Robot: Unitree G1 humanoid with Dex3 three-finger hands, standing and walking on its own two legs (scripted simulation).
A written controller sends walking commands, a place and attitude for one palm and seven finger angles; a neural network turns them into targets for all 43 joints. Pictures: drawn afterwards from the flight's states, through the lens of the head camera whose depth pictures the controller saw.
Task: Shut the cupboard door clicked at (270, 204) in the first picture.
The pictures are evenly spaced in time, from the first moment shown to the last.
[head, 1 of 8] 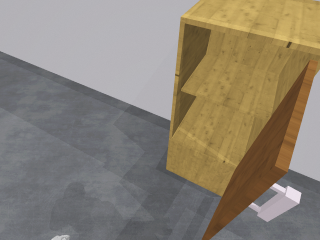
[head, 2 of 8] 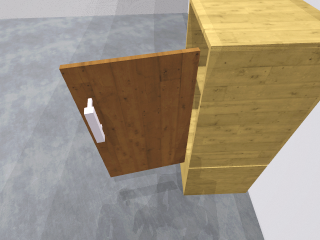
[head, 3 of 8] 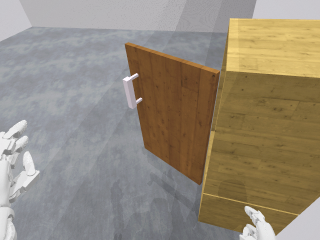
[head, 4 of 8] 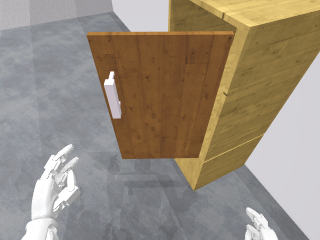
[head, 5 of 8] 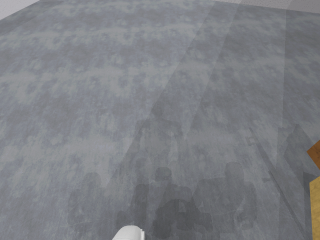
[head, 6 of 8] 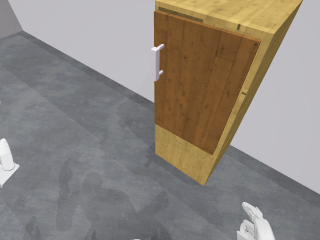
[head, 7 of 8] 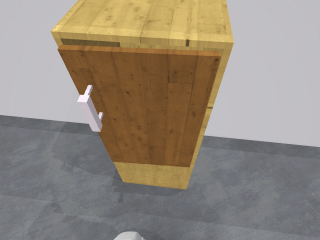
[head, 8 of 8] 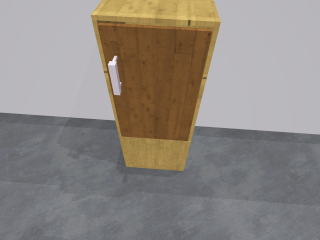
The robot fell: no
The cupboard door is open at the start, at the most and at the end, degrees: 83 101 0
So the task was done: yes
